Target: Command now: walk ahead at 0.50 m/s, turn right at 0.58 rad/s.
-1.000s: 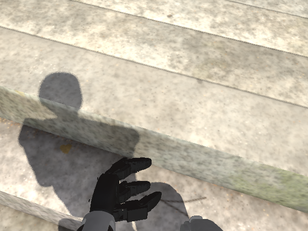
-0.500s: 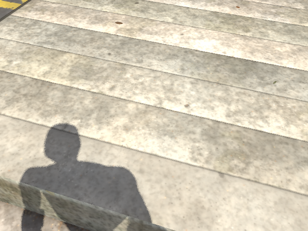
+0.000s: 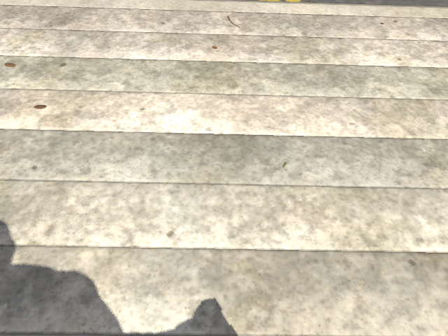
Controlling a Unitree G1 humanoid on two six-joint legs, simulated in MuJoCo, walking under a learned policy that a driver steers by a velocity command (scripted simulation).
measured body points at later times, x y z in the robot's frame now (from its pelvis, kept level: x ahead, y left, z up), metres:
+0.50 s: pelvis +0.25 +0.03 +0.17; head +0.25 +0.00 +0.62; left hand +0.35 +0.28 +0.06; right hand +0.41 -0.23 +0.08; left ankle +0.34 +0.11 -0.45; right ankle +0.12 -0.03 -0.39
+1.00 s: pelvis +0.53 -0.10 +0.29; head +0.54 -0.12 +0.74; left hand +0.68 +0.12 +0.19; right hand +0.56 -0.38 +0.16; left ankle +0.50 +0.05 -0.35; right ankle +0.51 -0.18 -0.45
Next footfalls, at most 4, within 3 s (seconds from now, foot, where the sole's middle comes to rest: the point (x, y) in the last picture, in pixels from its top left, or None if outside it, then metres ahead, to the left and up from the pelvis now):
0.38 left None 0.38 0.11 -0.49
0.84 right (304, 295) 0.55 -0.20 -0.49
1.34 left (238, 188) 0.91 -0.05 -0.49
1.86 right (261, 118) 1.25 -0.15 -0.49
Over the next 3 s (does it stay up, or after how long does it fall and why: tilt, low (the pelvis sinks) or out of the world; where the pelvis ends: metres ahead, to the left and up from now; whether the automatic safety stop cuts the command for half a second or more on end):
stays up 1.35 -0.05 0.29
